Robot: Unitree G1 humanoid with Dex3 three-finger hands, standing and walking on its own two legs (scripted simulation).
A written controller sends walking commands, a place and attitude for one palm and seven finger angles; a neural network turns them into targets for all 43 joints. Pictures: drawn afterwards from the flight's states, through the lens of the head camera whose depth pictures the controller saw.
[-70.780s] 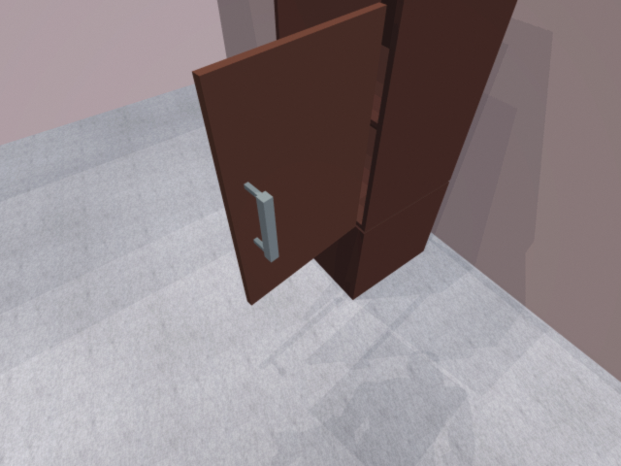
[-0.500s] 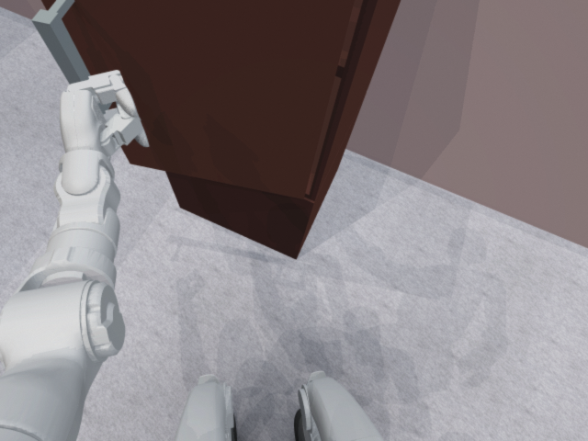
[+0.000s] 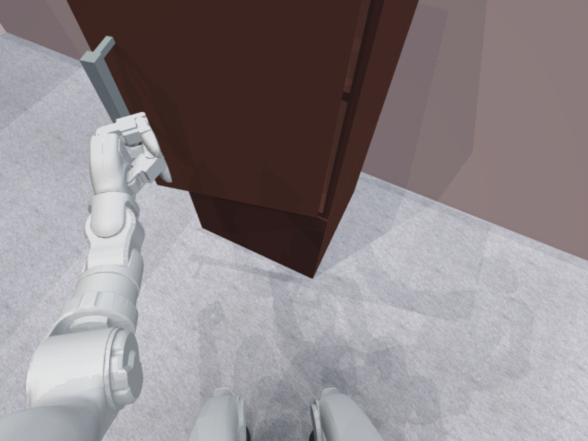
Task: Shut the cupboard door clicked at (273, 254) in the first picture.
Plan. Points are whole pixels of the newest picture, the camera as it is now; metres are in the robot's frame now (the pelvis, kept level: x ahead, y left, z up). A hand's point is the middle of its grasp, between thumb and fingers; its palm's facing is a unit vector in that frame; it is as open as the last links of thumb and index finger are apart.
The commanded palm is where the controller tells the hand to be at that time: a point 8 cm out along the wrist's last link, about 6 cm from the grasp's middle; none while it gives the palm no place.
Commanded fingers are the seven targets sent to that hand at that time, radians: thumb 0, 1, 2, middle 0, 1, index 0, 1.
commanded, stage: draw the hand back to the body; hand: left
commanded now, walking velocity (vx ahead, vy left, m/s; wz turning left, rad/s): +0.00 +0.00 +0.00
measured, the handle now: (120, 96) +0.64 +0.23 +0.05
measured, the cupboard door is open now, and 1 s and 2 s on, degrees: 13 13 13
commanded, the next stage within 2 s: step back with the hand held close in 1.44 s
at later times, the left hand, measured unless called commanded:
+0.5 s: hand (63, 237) +0.33 +0.20 +0.15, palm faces +0.14 -0.97 -0.20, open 3.1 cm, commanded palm +0.29 +0.25 +0.17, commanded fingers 0.00 0.90 0.90 -0.94 -1.11 -0.94 -1.11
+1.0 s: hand out of the picture +0.23 +0.27 +0.24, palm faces +0.45 -0.80 -0.39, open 5.6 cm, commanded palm +0.18 +0.31 +0.27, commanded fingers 0.00 0.90 0.90 -0.25 -0.36 -0.25 -0.36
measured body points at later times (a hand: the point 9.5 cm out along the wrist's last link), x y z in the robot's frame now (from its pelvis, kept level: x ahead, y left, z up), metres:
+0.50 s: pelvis +0.02 +0.00 +0.07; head +0.02 -0.01 +0.52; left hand +0.31 +0.25 +0.16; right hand +0.18 -0.24 -0.02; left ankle +0.04 +0.12 -0.64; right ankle +0.00 -0.11 -0.64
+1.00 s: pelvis +0.04 +0.00 +0.10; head +0.02 -0.02 +0.54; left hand +0.20 +0.31 +0.27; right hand +0.24 -0.20 +0.01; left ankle +0.04 +0.12 -0.64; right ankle +0.00 -0.11 -0.64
